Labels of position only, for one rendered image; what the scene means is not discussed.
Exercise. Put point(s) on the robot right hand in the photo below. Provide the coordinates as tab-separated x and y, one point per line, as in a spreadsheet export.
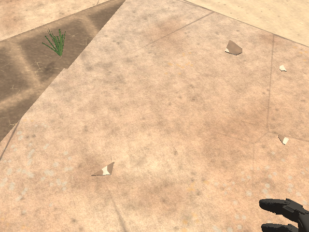
288	209

